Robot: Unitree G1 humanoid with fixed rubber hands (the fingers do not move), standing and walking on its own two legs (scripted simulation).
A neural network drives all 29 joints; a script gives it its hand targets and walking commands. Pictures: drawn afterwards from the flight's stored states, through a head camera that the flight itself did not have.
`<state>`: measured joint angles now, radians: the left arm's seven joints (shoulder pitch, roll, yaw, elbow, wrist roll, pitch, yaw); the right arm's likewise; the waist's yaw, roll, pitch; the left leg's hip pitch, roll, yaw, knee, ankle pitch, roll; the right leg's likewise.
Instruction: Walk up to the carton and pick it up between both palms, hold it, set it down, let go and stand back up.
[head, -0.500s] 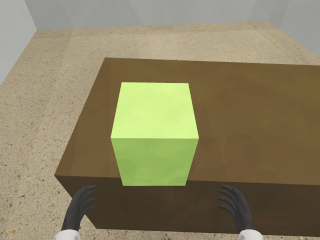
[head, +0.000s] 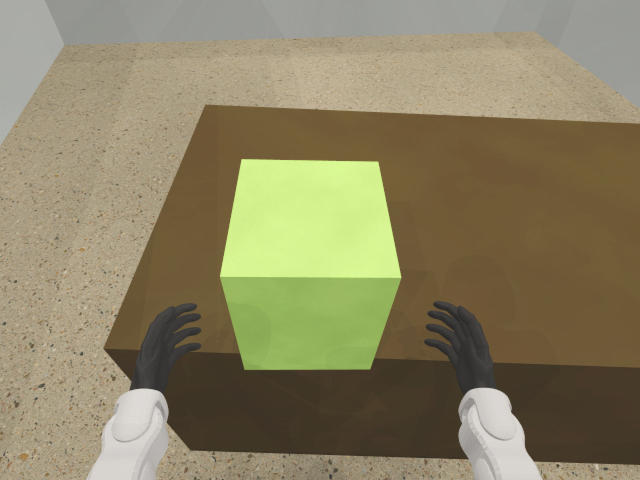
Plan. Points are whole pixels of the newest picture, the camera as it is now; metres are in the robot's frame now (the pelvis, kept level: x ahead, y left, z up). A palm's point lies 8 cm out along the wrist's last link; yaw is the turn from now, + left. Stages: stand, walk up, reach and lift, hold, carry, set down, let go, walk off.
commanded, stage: reach and lift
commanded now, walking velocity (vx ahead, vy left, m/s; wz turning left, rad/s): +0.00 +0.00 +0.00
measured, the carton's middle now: (309, 269) +0.40 +0.03 +0.01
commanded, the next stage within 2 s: none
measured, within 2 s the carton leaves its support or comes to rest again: neither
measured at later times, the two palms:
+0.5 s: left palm (162, 294) +0.30 +0.21 +0.08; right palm (486, 302) +0.30 -0.19 +0.08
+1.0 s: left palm (162, 214) +0.37 +0.21 +0.14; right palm (479, 226) +0.38 -0.18 +0.13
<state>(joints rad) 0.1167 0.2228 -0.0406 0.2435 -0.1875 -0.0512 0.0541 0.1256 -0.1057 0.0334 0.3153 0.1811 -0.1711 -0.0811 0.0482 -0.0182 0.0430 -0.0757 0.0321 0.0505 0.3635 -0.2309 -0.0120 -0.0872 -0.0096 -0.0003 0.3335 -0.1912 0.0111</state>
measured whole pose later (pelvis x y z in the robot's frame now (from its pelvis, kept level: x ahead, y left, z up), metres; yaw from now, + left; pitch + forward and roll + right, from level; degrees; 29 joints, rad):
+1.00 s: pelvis -0.01 -0.01 +0.00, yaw +0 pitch +1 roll -1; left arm -0.60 0.28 0.17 0.29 -0.15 0.58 0.03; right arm -0.58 -0.24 0.01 0.42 0.36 0.32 -0.19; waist 0.00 -0.03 0.01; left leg -0.19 0.05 0.04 0.36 -0.20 -0.02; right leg -0.19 0.01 -0.01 0.32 -0.15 0.00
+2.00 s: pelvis -0.02 -0.01 -0.02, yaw +2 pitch +15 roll -2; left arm -0.92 0.20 0.06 1.38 -0.15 -0.25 0.05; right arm -0.84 -0.12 -0.05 1.25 0.18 -0.19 -0.13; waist -0.01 0.00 -0.20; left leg -0.57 0.04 -0.01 0.56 -0.24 -0.02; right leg -0.54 0.00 -0.05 0.48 -0.19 0.01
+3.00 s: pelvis -0.01 +0.00 +0.00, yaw +2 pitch +8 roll -1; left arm -0.77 0.00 0.44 1.19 0.30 -0.30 0.05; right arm -0.66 0.12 -0.60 1.01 -0.43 -0.31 -0.10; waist 0.02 -0.01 -0.05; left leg -0.33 0.03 0.00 0.38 -0.18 -0.01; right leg -0.30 -0.01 -0.04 0.30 -0.14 0.02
